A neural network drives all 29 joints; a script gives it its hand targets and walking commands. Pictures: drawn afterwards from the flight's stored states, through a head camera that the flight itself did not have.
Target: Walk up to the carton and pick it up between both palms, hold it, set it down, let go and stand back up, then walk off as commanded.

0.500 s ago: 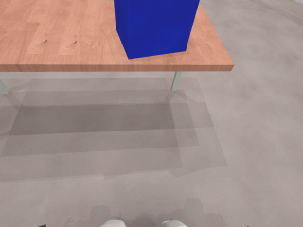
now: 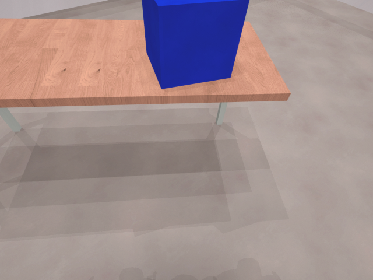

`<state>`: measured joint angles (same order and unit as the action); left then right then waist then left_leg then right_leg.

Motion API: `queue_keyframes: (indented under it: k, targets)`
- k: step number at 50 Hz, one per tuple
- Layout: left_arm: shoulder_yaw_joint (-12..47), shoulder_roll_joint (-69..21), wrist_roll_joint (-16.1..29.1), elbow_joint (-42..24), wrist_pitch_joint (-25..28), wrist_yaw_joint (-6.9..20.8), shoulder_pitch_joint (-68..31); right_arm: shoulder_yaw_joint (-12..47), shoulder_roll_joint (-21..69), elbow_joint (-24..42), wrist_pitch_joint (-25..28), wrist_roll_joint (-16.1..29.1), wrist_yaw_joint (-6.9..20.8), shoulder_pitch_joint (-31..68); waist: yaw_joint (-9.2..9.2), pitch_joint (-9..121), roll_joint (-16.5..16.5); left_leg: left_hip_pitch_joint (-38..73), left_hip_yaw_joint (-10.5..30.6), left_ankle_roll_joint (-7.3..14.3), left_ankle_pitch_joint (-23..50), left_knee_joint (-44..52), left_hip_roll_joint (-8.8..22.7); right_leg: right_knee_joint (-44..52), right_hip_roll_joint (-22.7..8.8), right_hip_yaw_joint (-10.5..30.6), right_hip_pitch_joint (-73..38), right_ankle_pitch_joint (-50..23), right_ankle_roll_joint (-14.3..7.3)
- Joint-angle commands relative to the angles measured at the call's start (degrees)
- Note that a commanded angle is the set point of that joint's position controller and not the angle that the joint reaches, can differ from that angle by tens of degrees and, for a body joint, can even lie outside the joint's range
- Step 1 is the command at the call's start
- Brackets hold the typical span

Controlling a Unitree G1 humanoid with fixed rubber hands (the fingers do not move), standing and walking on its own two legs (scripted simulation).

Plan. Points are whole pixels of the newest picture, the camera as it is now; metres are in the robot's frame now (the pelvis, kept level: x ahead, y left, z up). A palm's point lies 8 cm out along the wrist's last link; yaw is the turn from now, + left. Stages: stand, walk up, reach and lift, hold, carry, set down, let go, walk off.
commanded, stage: walk off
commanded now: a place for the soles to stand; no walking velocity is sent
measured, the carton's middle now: (188, 30) +0.88 -0.01 +0.09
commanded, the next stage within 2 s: stand in 0.54 s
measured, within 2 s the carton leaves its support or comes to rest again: neither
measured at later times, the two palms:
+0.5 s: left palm out of the picture +0.08 +0.29 -0.11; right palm out of the picture +0.08 -0.30 -0.10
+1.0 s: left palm out of the picture +0.07 +0.30 -0.10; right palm out of the picture +0.07 -0.30 -0.10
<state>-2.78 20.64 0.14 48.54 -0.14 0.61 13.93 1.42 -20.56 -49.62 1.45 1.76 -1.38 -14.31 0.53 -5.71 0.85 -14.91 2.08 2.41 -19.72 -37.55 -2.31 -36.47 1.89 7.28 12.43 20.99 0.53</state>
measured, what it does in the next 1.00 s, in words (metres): stands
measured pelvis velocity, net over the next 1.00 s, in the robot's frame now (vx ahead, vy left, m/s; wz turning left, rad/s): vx -0.01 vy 0.00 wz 0.00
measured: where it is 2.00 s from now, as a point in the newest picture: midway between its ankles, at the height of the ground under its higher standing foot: outside the picture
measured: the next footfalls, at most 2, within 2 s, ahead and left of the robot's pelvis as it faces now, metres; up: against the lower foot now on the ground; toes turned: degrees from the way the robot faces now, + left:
none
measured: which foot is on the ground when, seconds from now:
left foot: down 0.00-1.00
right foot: down 0.00-1.00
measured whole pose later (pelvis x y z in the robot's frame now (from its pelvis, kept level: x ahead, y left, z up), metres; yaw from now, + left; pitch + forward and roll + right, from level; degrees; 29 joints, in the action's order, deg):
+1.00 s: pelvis -0.01 +0.00 +0.00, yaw +0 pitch -3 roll +0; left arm -2.8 20.6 0.1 48.5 0.3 0.7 13.1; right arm 1.4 -20.7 -54.2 1.7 1.8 -1.2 -11.7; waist 0.3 -3.8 0.9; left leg -14.0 2.4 1.2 -17.0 -34.4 -2.1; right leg -33.8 1.6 6.7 11.9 18.7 1.0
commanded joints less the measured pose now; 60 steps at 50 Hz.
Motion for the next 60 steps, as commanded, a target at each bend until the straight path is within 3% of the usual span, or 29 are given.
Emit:
queue_keyframes:
  k: [1,5,6,7,10,11,14,16,17,19,21,22,24,25,27,28,29,31,35,40,44,45,47,51,53,54,55,57,60]
  targets:
    - [-2.7,12.4,-1.2,-1.5,2.2,0.1,-2.5,-6.9,-13.0,3.7,3.3,-2.5,0.0,1.6,-1.59,9.6,-1.8,6.9,10.7,4.1,8.5,11.7,10.1,3.6,-3.3,1.1,2.8,-16.2,-4.9]
    - [-3.1,12.9,-1.1,-2.6,2.2,-0.6,-0.3,-7.1,-14.3,4.4,3.3,-2.9,-0.1,3.8,0.54,10.9,-1.7,8.0,9.8,4.6,23.2,6.8,12.3,3.8,-2.4,-1.1,0.4,-18.3,-5.1]
    - [-3.1,12.6,-0.9,-2.6,2.2,-0.7,-1.6,-6.6,-13.6,3.8,3.2,-2.6,-0.3,2.2,-0.18,7.0,-0.7,5.1,9.2,2.4,30.7,7.9,11.8,4.0,-2.6,-0.9,-0.8,-20.4,-5.1]
    - [-3.1,13.3,-1.1,-2.7,2.3,-0.6,-0.2,-7.0,-13.6,4.1,2.9,-2.7,0.0,3.3,0.47,9.3,-3.0,6.8,5.5,2.7,31.0,4.3,9.6,5.3,-4.2,1.1,-2.0,-26.0,-5.5]
    - [-3.8,15.2,-1.9,-2.6,2.7,-1.2,1.4,-6.6,-11.3,4.6,2.9,-2.4,-0.1,3.4,1.40,13.5,5.1,1.0,-0.3,1.3,26.8,-4.0,4.0,6.1,-7.6,6.8,-9.6,-35.9,-9.7]
    - [-3.4,14.8,-1.9,-2.8,2.7,-1.0,1.7,-6.8,-11.1,5.0,2.8,-2.4,-0.2,3.0,0.61,12.5,3.6,1.1,-0.8,0.3,21.5,-2.6,3.6,5.5,-9.1,7.3,-8.5,-38.0,-10.7]
    - [-3.3,14.1,-1.4,-3.3,1.9,-0.8,-2.6,-7.3,-12.8,3.6,2.7,-2.3,-0.2,1.2,-1.60,8.9,-0.3,6.2,3.8,2.0,15.8,6.7,5.2,2.5,-6.3,5.9,0.3,-27.2,-8.9]
    - [-3.3,12.2,-0.8,-2.7,1.1,-0.4,-2.3,-7.3,-15.6,3.4,3.1,-3.0,-0.2,0.4,-1.48,6.2,-3.4,9.2,16.2,5.6,17.1,12.6,13.9,-4.3,-0.2,-2.4,9.2,-7.7,-3.6]
    - [-3.3,12.6,-0.8,-2.5,1.2,-0.7,-1.9,-7.5,-16.4,3.1,2.9,-3.1,-0.3,0.1,-1.76,4.6,-6.8,10.3,19.7,7.8,17.0,13.6,17.0,-3.5,-0.6,-2.5,11.4,2.7,-3.4]
    - [-3.7,12.0,-1.1,-2.4,1.4,-0.7,-1.8,-7.8,-17.4,2.4,3.1,-3.2,-0.5,0.6,-0.60,1.2,-3.4,3.9,21.8,10.0,13.1,15.1,19.7,-1.4,-0.7,-3.7,9.8,9.3,-3.5]
    - [-3.7,13.2,-1.3,-1.9,2.0,-0.2,-0.6,-7.3,-17.0,3.0,2.6,-3.3,0.0,2.7,0.48,1.1,-2.3,0.0,18.0,8.0,4.8,15.6,15.9,4.5,-0.4,-2.6,4.2,5.9,-4.2]
    - [-3.8,13.4,-1.0,-1.0,1.8,-0.2,0.2,-7.1,-16.2,3.1,2.5,-3.2,0.4,3.4,0.71,2.6,-6.2,-0.7,10.8,6.0,3.0,13.9,12.8,6.0,-1.7,-3.0,1.6,-0.1,-4.7]
    - [-4.0,13.8,-1.8,-1.1,2.2,0.2,0.5,-5.9,-12.8,3.4,2.5,-2.3,0.7,2.5,0.63,3.4,1.7,-5.1,5.3,2.1,1.9,7.0,6.4,12.9,-5.3,6.1,-3.2,-3.9,-6.8]
    - [-4.4,15.8,-2.6,-0.9,2.8,0.0,0.5,-5.8,-11.4,3.2,2.6,-2.3,0.6,4.4,1.05,4.0,10.3,-5.8,0.5,0.5,2.6,-1.6,1.5,17.9,-10.4,16.7,-2.9,-6.4,-9.9]
    - [-4.2,16.6,-2.5,-1.3,2.2,-0.2,-0.5,-6.4,-11.5,2.7,2.8,-2.0,0.3,2.6,-0.75,5.2,6.5,-5.3,-1.8,-0.5,-10.5,1.2,1.1,13.3,-13.7,15.9,-4.8,-17.3,-14.0]
    - [-2.9,15.0,-0.7,-0.4,2.9,-0.8,-4.4,-4.5,-11.1,2.4,1.8,-2.9,0.3,7.1,-0.55,0.7,-2.4,-2.2,2.8,-1.1,9.0,6.8,4.0,11.2,-13.9,14.7,0.8,-25.9,-10.3]
    - [-2.1,12.9,0.2,-0.5,3.2,-0.9,-5.7,-5.0,-10.4,1.5,2.4,-2.7,0.3,3.5,-2.77,7.4,-0.4,8.7,6.2,0.5,21.8,9.3,6.3,7.4,-11.3,9.3,1.1,-31.3,-6.9]
    - [-1.8,11.2,0.6,-0.5,3.0,-1.3,-4.2,-5.4,-13.3,0.1,2.7,-2.6,0.4,5.5,0.20,8.6,-1.2,8.0,9.8,2.6,34.4,7.2,9.2,5.3,-5.5,3.1,-2.4,-32.1,-3.3]
    - [-2.3,11.5,0.3,-1.2,2.5,-1.5,-5.1,-4.4,-12.5,-0.1,2.5,-1.6,-0.2,6.4,-0.30,11.3,-4.0,6.7,6.0,1.1,30.2,8.9,7.2,5.6,-6.3,3.1,-5.6,-29.7,-4.4]
    - [-2.3,12.9,-0.5,1.1,2.4,-1.1,-5.8,-4.1,-11.7,-0.8,2.1,-1.9,0.2,7.8,-0.57,8.2,1.0,3.9,6.8,1.3,22.8,9.8,7.8,8.2,-6.6,4.1,-4.6,-25.4,-4.6]
    - [-1.2,9.8,0.0,0.0,2.2,-1.4,-5.2,-4.4,-14.2,-1.9,2.1,-2.4,0.0,7.5,0.00,8.0,-4.3,2.6,11.3,2.0,20.5,13.4,10.4,8.9,-5.3,3.4,-4.7,-20.2,-3.6]
    - [-1.5,10.4,0.1,1.2,2.2,-1.1,-5.8,-4.1,-12.0,-2.0,2.1,-2.0,-0.1,7.9,0.02,7.0,1.7,3.6,10.4,2.4,17.5,14.1,9.6,8.3,-5.0,3.5,-3.3,-18.5,-4.1]
    - [-2.4,12.5,-0.2,0.5,2.2,-1.1,-6.0,-3.9,-12.6,-1.8,1.7,-2.2,0.4,10.2,-0.15,6.9,-2.3,3.1,7.7,1.2,13.2,13.6,7.5,12.0,-7.0,6.4,-2.0,-15.3,-4.6]
    - [-1.0,11.1,-0.2,2.1,2.5,-0.9,-7.2,-3.7,-11.2,-2.1,1.5,-2.2,0.7,11.2,-1.59,4.7,0.9,4.2,6.8,1.1,10.9,14.0,7.1,15.1,-6.6,5.9,0.4,-13.5,-3.6]
    - [-1.7,12.1,-0.2,2.1,2.9,-0.9,-5.3,-3.9,-13.9,-4.5,1.5,-2.8,0.8,8.7,0.43,2.8,-3.6,1.2,8.6,1.3,6.9,18.2,6.8,14.0,-5.9,4.8,-1.2,-12.8,-3.5]
    - [-1.4,10.6,0.3,2.4,2.4,-0.7,-4.9,-4.1,-13.7,-3.6,1.9,-3.0,1.0,10.3,0.81,4.4,-3.2,0.7,9.5,1.5,5.7,18.5,8.2,12.9,-6.0,4.4,-3.0,-11.6,-3.7]
    - [-1.3,10.3,-0.1,2.4,2.7,-0.5,-6.6,-4.3,-13.7,-4.2,1.8,-2.4,0.9,10.2,0.30,6.8,2.7,4.0,9.5,1.0,7.0,18.3,8.4,14.1,-5.6,3.3,-2.0,-9.4,-3.5]
    - [-1.0,10.1,-0.1,2.3,2.2,-0.9,-4.5,-4.1,-12.8,-3.6,2.1,-2.7,1.3,12.5,0.23,7.6,-3.9,3.2,8.9,0.7,8.5,16.5,8.1,14.2,-5.8,3.0,-4.8,-12.4,-3.1]
    - [-1.1,11.2,-0.3,1.9,2.2,-0.7,-6.4,-3.7,-12.1,-4.6,1.8,-2.4,0.9,11.6,-0.27,2.2,-1.2,1.3,9.1,0.8,3.1,19.0,7.8,15.8,-5.5,3.4,-1.5,-11.7,-3.2]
